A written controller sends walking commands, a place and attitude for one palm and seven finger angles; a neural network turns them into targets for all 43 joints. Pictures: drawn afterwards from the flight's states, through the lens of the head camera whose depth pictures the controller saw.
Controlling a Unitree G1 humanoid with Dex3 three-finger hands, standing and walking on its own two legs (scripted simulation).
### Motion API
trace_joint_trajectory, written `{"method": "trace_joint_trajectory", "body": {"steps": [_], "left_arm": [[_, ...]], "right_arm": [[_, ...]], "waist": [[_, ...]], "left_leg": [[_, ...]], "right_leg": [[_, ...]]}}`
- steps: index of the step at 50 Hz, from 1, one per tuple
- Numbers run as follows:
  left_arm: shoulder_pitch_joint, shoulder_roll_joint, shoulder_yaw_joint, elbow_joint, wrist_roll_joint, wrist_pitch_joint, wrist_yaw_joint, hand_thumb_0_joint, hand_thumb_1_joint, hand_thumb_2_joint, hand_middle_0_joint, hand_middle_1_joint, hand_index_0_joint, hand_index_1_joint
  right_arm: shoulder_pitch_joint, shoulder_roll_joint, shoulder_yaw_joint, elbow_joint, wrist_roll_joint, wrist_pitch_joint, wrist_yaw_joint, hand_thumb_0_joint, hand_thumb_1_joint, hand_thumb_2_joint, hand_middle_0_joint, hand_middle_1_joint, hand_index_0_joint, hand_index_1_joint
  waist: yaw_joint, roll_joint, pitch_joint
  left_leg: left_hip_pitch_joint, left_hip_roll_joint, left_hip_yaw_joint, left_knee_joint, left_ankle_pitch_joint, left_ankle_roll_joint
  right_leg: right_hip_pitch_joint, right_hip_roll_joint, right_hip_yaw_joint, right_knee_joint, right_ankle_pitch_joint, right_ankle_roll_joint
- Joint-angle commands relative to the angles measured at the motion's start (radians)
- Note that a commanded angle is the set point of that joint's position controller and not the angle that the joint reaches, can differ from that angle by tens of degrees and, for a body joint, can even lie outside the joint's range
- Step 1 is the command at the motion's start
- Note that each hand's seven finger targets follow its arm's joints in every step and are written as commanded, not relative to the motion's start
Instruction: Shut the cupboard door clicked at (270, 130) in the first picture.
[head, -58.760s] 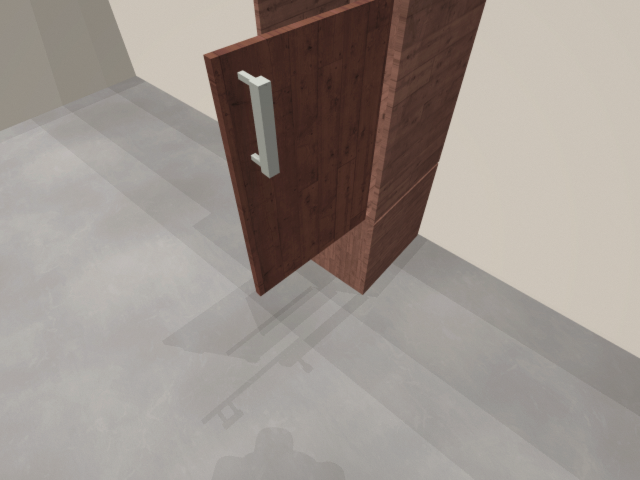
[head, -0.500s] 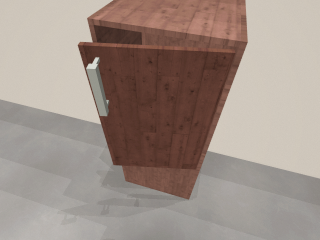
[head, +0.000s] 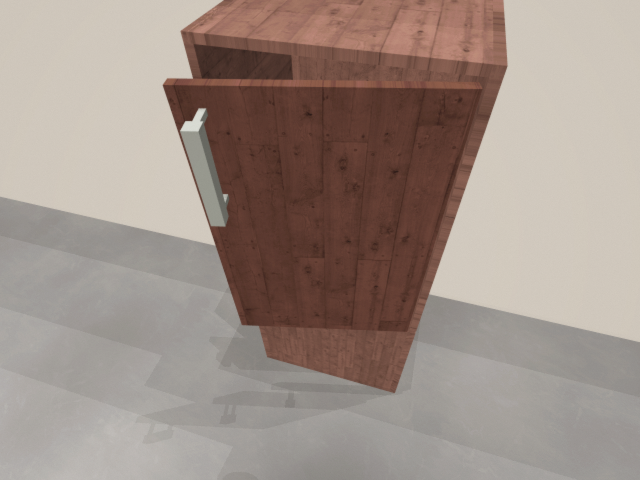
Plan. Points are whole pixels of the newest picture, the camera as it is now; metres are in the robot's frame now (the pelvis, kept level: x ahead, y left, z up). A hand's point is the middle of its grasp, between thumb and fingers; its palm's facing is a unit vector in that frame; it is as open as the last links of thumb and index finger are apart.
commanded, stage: look again from close up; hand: left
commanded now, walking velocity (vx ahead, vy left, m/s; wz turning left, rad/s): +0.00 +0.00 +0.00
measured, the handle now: (210, 170) +0.48 +0.18 +0.14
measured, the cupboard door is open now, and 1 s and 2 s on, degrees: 13 13 13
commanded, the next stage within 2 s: raise the hand and make a fist in 1.78 s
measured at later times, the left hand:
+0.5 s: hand out of the picture +0.03 +0.15 -0.18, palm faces -0.03 -0.99 -0.16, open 7.3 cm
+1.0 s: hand out of the picture +0.03 +0.16 -0.17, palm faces -0.04 -0.98 -0.18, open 7.4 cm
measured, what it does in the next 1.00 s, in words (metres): stands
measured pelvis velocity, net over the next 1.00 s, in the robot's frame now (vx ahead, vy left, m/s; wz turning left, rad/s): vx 0.03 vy -0.01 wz -0.04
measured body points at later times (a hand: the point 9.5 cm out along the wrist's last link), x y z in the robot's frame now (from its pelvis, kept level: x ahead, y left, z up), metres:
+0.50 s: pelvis +0.03 -0.01 +0.01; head +0.04 +0.00 +0.46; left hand +0.03 +0.20 -0.16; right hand +0.03 -0.24 -0.15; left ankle +0.04 +0.05 -0.73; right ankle -0.03 -0.12 -0.73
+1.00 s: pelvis +0.03 -0.01 +0.01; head +0.05 +0.00 +0.46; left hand +0.03 +0.21 -0.16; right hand +0.03 -0.24 -0.15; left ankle +0.04 +0.05 -0.73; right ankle -0.03 -0.12 -0.73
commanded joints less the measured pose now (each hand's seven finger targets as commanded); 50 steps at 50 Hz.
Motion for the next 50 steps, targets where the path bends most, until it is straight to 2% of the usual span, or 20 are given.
{"method": "trace_joint_trajectory", "body": {"steps": [1,3,6,9,12,17,22,38,42,46,50], "left_arm": [[0.059,0.078,0.013,-0.035,-0.001,-0.013,0.001,0.0,0.9,0.9,-0.2,-0.3,-0.2,-0.3],[0.061,0.089,0.016,-0.036,0.0,-0.013,0.0,0.0,0.9,0.9,-0.2,-0.3,-0.2,-0.3],[0.061,0.101,0.014,-0.039,-0.002,-0.012,0.0,0.0,0.9,0.9,-0.2,-0.3,-0.2,-0.3],[0.058,0.118,0.015,-0.043,-0.002,-0.015,0.0,0.0,0.9,0.9,-0.2,-0.3,-0.2,-0.3],[0.052,0.13,0.015,-0.044,-0.004,-0.018,0.0,0.0,0.9,0.9,-0.2,-0.3,-0.2,-0.3],[0.038,0.144,0.016,-0.042,-0.004,-0.014,-0.001,0.0,0.9,0.9,-0.2,-0.3,-0.2,-0.3],[0.029,0.144,0.015,-0.036,-0.004,-0.008,-0.002,0.0,0.9,0.9,-0.2,-0.3,-0.2,-0.3],[0.018,0.149,0.017,-0.025,-0.006,0.0,-0.002,0.0,0.9,0.9,-0.2,-0.3,-0.2,-0.3],[0.02,0.144,0.017,-0.021,-0.005,0.002,-0.003,0.0,0.9,0.9,-0.2,-0.3,-0.2,-0.3],[0.021,0.142,0.016,-0.016,-0.006,0.005,-0.004,0.0,0.9,0.9,-0.2,-0.3,-0.2,-0.3],[0.018,0.145,0.016,-0.014,-0.006,0.002,-0.004,0.0,0.9,0.9,-0.2,-0.3,-0.2,-0.3]], "right_arm": [[0.044,-0.098,-0.018,-0.048,0.007,-0.029,-0.003,0.0,-0.9,-0.9,0.2,0.3,0.2,0.3],[0.038,-0.099,-0.016,-0.041,0.007,-0.033,-0.003,0.0,-0.9,-0.9,0.2,0.3,0.2,0.3],[0.033,-0.111,-0.016,-0.037,0.007,-0.034,-0.003,0.0,-0.9,-0.9,0.2,0.3,0.2,0.3],[0.022,-0.113,-0.012,-0.029,0.009,-0.041,-0.004,0.0,-0.9,-0.9,0.2,0.3,0.2,0.3],[0.014,-0.109,-0.009,-0.023,0.01,-0.046,-0.005,0.0,-0.9,-0.9,0.2,0.3,0.2,0.3],[-0.005,-0.114,-0.009,-0.009,0.012,-0.046,-0.009,0.0,-0.9,-0.9,0.2,0.3,0.2,0.3],[-0.02,-0.113,-0.009,0.0,0.013,-0.042,-0.012,0.0,-0.9,-0.9,0.2,0.3,0.2,0.3],[-0.027,-0.128,-0.012,0.019,0.013,-0.041,-0.018,0.0,-0.9,-0.9,0.2,0.3,0.2,0.3],[-0.027,-0.124,-0.011,0.025,0.013,-0.039,-0.019,0.0,-0.9,-0.9,0.2,0.3,0.2,0.3],[-0.023,-0.125,-0.012,0.027,0.012,-0.038,-0.018,0.0,-0.9,-0.9,0.2,0.3,0.2,0.3],[-0.023,-0.125,-0.012,0.031,0.012,-0.037,-0.018,0.0,-0.9,-0.9,0.2,0.3,0.2,0.3]], "waist": [[0.01,-0.107,0.1],[0.016,-0.085,0.109],[0.015,-0.114,0.098],[0.017,-0.084,0.055],[0.017,-0.086,0.021],[0.02,-0.048,0.014],[0.022,-0.045,0.048],[0.022,-0.049,0.019],[0.024,-0.067,0.042],[0.024,-0.057,0.043],[0.022,-0.074,0.044]], "left_leg": [[-0.021,0.156,-0.234,-0.221,-0.13,-0.022],[-0.021,0.151,-0.228,-0.232,-0.104,-0.022],[0.018,0.153,-0.211,-0.23,-0.072,-0.022],[0.064,0.147,-0.18,-0.2,0.046,-0.024],[0.105,0.145,-0.16,-0.169,0.152,-0.025],[0.133,0.15,-0.145,-0.153,0.228,-0.028],[0.127,0.153,-0.144,-0.164,0.201,-0.031],[0.181,0.163,-0.14,-0.169,0.287,-0.031],[0.177,0.165,-0.141,-0.178,0.275,-0.029],[0.178,0.168,-0.147,-0.198,0.227,-0.031],[0.18,0.164,-0.142,-0.193,0.233,-0.032]], "right_leg": [[-0.093,-0.058,0.102,-0.083,-0.008,-0.052],[-0.085,-0.062,0.108,-0.084,0.012,-0.051],[-0.09,-0.069,0.115,-0.099,0.027,-0.046],[-0.065,-0.083,0.126,-0.111,0.082,-0.044],[-0.04,-0.09,0.132,-0.121,0.155,-0.042],[-0.021,-0.093,0.134,-0.129,0.207,-0.037],[-0.025,-0.093,0.132,-0.145,0.19,-0.034],[0.003,-0.094,0.126,-0.147,0.217,-0.028],[-0.003,-0.092,0.123,-0.153,0.207,-0.026],[-0.011,-0.094,0.125,-0.159,0.164,-0.026],[-0.006,-0.097,0.13,-0.165,0.189,-0.028]]}}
